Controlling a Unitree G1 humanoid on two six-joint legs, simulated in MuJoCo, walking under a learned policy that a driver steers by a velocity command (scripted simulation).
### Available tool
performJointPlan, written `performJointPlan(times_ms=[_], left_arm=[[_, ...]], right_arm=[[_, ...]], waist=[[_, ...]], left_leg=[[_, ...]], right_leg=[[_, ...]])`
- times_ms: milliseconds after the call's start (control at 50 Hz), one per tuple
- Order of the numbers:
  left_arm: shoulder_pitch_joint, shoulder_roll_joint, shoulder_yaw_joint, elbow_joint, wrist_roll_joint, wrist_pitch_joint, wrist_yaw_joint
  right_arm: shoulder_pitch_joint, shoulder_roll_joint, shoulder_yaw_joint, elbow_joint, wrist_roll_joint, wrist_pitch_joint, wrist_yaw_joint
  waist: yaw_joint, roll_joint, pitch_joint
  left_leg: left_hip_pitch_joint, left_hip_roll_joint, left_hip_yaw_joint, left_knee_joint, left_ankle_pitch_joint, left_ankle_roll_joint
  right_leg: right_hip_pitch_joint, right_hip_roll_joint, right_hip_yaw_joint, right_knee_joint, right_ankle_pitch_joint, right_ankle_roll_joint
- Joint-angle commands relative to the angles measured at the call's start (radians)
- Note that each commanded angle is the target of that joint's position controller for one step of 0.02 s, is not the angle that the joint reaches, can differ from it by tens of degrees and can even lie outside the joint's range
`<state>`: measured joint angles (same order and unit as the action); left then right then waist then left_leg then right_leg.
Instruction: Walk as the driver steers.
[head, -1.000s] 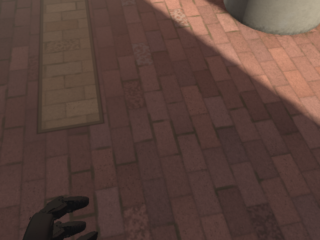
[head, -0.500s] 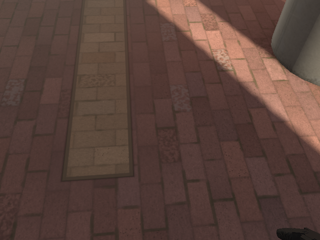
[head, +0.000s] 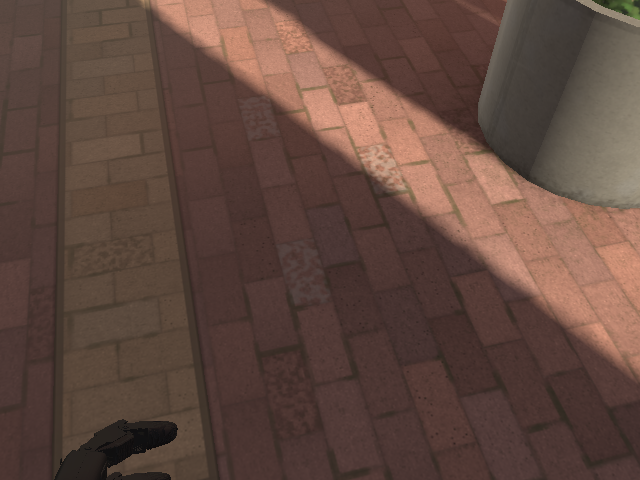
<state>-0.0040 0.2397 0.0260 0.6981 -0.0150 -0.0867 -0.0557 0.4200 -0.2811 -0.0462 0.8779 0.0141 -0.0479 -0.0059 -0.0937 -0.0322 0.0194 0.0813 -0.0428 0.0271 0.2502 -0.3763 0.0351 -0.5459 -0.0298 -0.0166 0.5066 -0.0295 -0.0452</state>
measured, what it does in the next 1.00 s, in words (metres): walks ahead, turning left: right foot, then left foot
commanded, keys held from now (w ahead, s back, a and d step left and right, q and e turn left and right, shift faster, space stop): w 0.08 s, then w+q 0.82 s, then w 0.10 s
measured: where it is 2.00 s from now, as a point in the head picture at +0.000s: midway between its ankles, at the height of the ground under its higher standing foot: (221, 372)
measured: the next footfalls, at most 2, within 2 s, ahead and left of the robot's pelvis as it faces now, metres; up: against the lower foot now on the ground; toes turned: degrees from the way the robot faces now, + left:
right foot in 0.04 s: +0.19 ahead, -0.12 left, +0.00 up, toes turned -1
left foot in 0.58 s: +0.45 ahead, +0.16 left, +0.00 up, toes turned +15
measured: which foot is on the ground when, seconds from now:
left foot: down 0.00-0.06, up 0.08-0.56, down 0.58-1.00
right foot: up 0.00-0.02, down 0.04-0.58, up 0.60-1.00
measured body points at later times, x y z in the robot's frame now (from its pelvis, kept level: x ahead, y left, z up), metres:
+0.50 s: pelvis +0.27 +0.00 +0.00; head +0.29 +0.02 +0.45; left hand +0.25 +0.29 -0.13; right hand +0.49 -0.21 -0.09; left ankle +0.41 +0.16 -0.70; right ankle +0.15 -0.12 -0.73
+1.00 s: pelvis +0.53 +0.09 +0.01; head +0.56 +0.12 +0.46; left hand +0.65 +0.41 -0.07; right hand +0.70 -0.15 -0.09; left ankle +0.41 +0.15 -0.73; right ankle +0.75 +0.03 -0.70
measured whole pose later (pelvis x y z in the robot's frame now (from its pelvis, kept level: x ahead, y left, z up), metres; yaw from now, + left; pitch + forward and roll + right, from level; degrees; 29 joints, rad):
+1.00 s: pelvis +0.53 +0.09 +0.01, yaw +26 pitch +2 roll +0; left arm 0.01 0.28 0.04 0.72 0.00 -0.10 -0.03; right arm 0.36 -0.29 -0.07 0.72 0.02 -0.04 -0.01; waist -0.08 -0.04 0.02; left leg -0.09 -0.11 -0.18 0.39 -0.33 0.08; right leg -0.57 -0.03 0.08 0.52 0.04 0.04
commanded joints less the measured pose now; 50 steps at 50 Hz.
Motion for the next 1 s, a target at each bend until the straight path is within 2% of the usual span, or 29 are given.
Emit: performJointPlan(times_ms=[20,40,60,80,100,120,140,160,180,220,280,360,420,480,520,540,560,580,600,620,640,660,680,700,760,800,860,920,1000], left_arm=[[0.146,0.168,0.065,-0.018,0.004,-0.02,0.006],[0.335,0.228,0.084,0.026,0.015,-0.017,0.02],[0.42,0.308,0.102,0.042,0.026,-0.01,0.026],[0.429,0.228,0.081,0.046,0.009,-0.006,0.027],[0.352,0.187,0.067,0.04,0.003,-0.002,0.033],[0.284,0.16,0.058,0.032,0.005,-0.001,0.035],[0.232,0.131,0.05,0.032,0.012,-0.005,0.032],[0.2,0.105,0.043,0.033,0.022,-0.014,0.029],[0.184,0.104,0.044,0.039,0.025,-0.021,0.027],[0.183,0.122,0.052,0.062,0.027,-0.037,0.027],[0.204,0.147,0.06,0.092,0.032,-0.04,0.041],[0.224,0.171,0.062,0.112,0.025,-0.031,0.055],[0.281,0.195,0.07,0.142,0.014,-0.014,0.06],[0.303,0.215,0.079,0.158,0.0,0.013,0.065],[0.279,0.241,0.088,0.151,-0.006,0.028,0.072],[0.266,0.253,0.092,0.145,-0.007,0.037,0.077],[0.248,0.25,0.09,0.139,-0.009,0.045,0.082],[0.26,0.218,0.076,0.122,0.005,0.04,0.085],[0.35,0.07,0.029,0.068,0.04,0.011,0.068],[0.274,0.136,0.034,0.062,0.011,-0.031,0.051],[0.182,0.185,0.048,0.03,-0.026,-0.053,0.04],[0.159,0.174,0.042,0.022,-0.02,-0.065,0.043],[0.152,0.175,0.046,0.029,0.005,-0.065,0.051],[0.167,0.185,0.055,0.032,0.016,-0.055,0.052],[0.186,0.155,0.053,0.025,0.029,-0.021,0.053],[0.121,0.133,0.045,0.002,0.033,-0.012,0.057],[0.013,0.107,0.033,-0.026,0.027,-0.015,0.051],[-0.055,0.115,0.033,-0.051,0.013,-0.024,0.04],[-0.057,0.149,0.044,-0.059,0.013,-0.042,0.023]], right_arm=[[-0.025,-0.181,-0.041,-0.043,0.001,0.004,-0.012],[-0.04,-0.157,-0.027,-0.068,-0.013,0.0,-0.015],[0.071,-0.039,0.007,-0.09,-0.018,-0.022,-0.005],[0.046,-0.096,-0.003,-0.075,-0.004,-0.046,0.002],[-0.039,-0.153,-0.022,-0.099,0.027,-0.056,0.009],[-0.097,-0.151,-0.021,-0.111,0.032,-0.058,0.009],[-0.126,-0.137,-0.024,-0.115,0.02,-0.052,0.005],[-0.109,-0.127,-0.03,-0.107,0.014,-0.036,0.001],[-0.077,-0.103,-0.027,-0.095,0.015,-0.02,0.0],[-0.068,-0.073,-0.024,-0.096,0.014,0.002,-0.004],[-0.138,-0.072,-0.028,-0.124,0.007,0.005,-0.006],[-0.258,-0.044,-0.016,-0.16,0.005,-0.008,0.018],[-0.352,-0.033,-0.009,-0.208,0.006,-0.007,0.036],[-0.399,-0.046,-0.013,-0.258,0.005,-0.002,0.054],[-0.36,-0.073,-0.027,-0.271,0.004,0.003,0.061],[-0.288,-0.099,-0.043,-0.261,0.003,0.007,0.061],[-0.144,-0.14,-0.07,-0.226,0.006,0.009,0.056],[0.028,-0.219,-0.106,-0.186,0.009,0.016,0.037],[0.015,-0.329,-0.122,-0.189,0.016,0.012,0.028],[0.045,-0.256,-0.098,-0.222,0.007,-0.002,0.032],[0.009,-0.201,-0.082,-0.217,-0.003,-0.012,0.034],[-0.049,-0.177,-0.075,-0.225,0.001,-0.018,0.032],[-0.118,-0.149,-0.067,-0.238,0.0,-0.017,0.031],[-0.16,-0.122,-0.056,-0.257,-0.01,-0.017,0.027],[-0.167,-0.139,-0.059,-0.266,-0.005,-0.021,0.015],[-0.141,-0.166,-0.068,-0.257,-0.001,-0.019,0.001],[-0.104,-0.17,-0.07,-0.241,0.004,-0.011,-0.011],[-0.062,-0.172,-0.07,-0.219,0.007,-0.006,-0.012],[-0.029,-0.147,-0.063,-0.189,0.004,0.0,-0.015]], waist=[[0.16,0.123,-0.119],[0.233,0.073,-0.259],[0.186,-0.166,-0.391],[0.215,-0.174,-0.429],[0.206,-0.117,-0.249],[0.175,-0.044,-0.149],[0.143,-0.009,-0.08],[0.108,-0.032,-0.051],[0.087,-0.056,-0.045],[0.071,-0.051,-0.019],[0.082,-0.029,0.008],[0.128,-0.013,0.031],[0.168,0.002,0.061],[0.167,-0.007,0.07],[0.127,-0.039,0.025],[0.082,-0.054,-0.026],[0.0,-0.036,-0.101],[-0.072,0.05,-0.197],[0.04,0.317,-0.265],[-0.021,0.219,-0.402],[-0.035,0.164,-0.272],[0.004,0.084,-0.185],[0.045,0.04,-0.124],[0.08,0.054,-0.102],[0.111,0.063,-0.074],[0.096,0.066,-0.043],[0.054,0.1,-0.024],[0.024,0.12,-0.018],[0.024,0.144,-0.011]], left_leg=[[-0.007,0.237,-0.077,0.28,0.989,0.099],[-0.214,0.194,-0.052,0.534,0.787,0.068],[-0.641,0.008,-0.026,0.921,0.141,-0.01],[-0.771,-0.003,-0.163,1.05,-0.202,-0.006],[-0.849,0.055,-0.162,1.085,-0.147,-0.001],[-0.827,0.108,-0.132,1.036,-0.054,0.002],[-0.793,0.14,-0.118,0.973,0.007,-0.004],[-0.73,0.168,-0.127,0.931,0.053,-0.007],[-0.68,0.175,-0.13,0.915,0.08,-0.014],[-0.677,0.18,-0.135,0.885,0.125,-0.031],[-0.754,0.177,-0.155,0.768,0.275,-0.047],[-0.721,0.159,-0.085,0.521,0.468,-0.036],[-0.764,0.153,-0.055,0.425,0.453,-0.018],[-0.797,0.136,-0.021,0.379,0.332,0.015],[-0.697,0.084,0.036,0.371,0.225,0.05],[-0.591,0.043,0.067,0.369,0.183,0.073],[-0.393,-0.005,0.084,0.309,0.226,0.105],[-0.082,0.058,-0.062,0.282,0.257,0.159],[0.252,0.311,-0.613,0.204,0.133,0.339],[0.332,0.382,-0.864,0.067,0.05,0.393],[0.259,0.352,-0.716,0.053,0.115,0.339],[0.119,0.307,-0.585,0.058,0.204,0.301],[-0.02,0.269,-0.495,0.047,0.31,0.274],[-0.113,0.242,-0.439,0.024,0.396,0.264],[-0.242,0.211,-0.37,-0.019,0.502,0.273],[-0.288,0.184,-0.323,-0.03,0.504,0.258],[-0.327,0.131,-0.281,-0.017,0.402,0.206],[-0.314,0.144,-0.314,0.004,0.32,0.182],[-0.183,0.204,-0.391,0.094,0.327,0.166]], right_leg=[[0.272,0.056,-0.046,-0.053,-0.003,-0.07],[0.601,-0.079,0.095,0.006,0.068,-0.133],[0.975,-0.332,0.558,-0.039,-0.074,-0.291],[0.992,-0.367,0.742,-0.151,-0.166,-0.312],[0.848,-0.339,0.574,-0.179,-0.193,-0.262],[0.686,-0.297,0.436,-0.212,-0.152,-0.222],[0.553,-0.258,0.353,-0.254,-0.114,-0.199],[0.462,-0.224,0.283,-0.294,-0.076,-0.179],[0.402,-0.212,0.237,-0.33,-0.061,-0.176],[0.343,-0.21,0.155,-0.375,0.009,-0.183],[0.368,-0.199,0.052,-0.394,0.091,-0.171],[0.409,-0.174,-0.067,-0.402,0.111,-0.131],[0.523,-0.218,-0.091,-0.382,0.123,-0.127],[0.644,-0.26,-0.111,-0.309,0.23,-0.105],[0.672,-0.263,-0.143,-0.192,0.52,-0.08],[0.667,-0.253,-0.161,-0.075,0.669,-0.067],[0.609,-0.216,-0.192,0.12,0.709,-0.039],[0.384,-0.172,-0.196,0.408,0.479,0.004],[-0.086,0.038,-0.141,0.761,-0.438,0.068],[-0.205,0.068,0.096,0.889,-0.566,0.058],[-0.286,0.015,0.115,0.883,-0.479,0.035],[-0.262,-0.03,0.108,0.8,-0.391,0.022],[-0.202,-0.06,0.102,0.709,-0.343,0.028],[-0.131,-0.08,0.107,0.66,-0.309,0.034],[-0.071,-0.075,0.084,0.542,-0.256,0.08],[-0.081,-0.058,0.071,0.411,-0.154,0.108],[-0.021,-0.014,0.068,0.182,0.044,0.118],[0.034,0.015,0.071,0.063,0.128,0.11],[0.045,0.011,0.082,-0.01,0.045,0.061]])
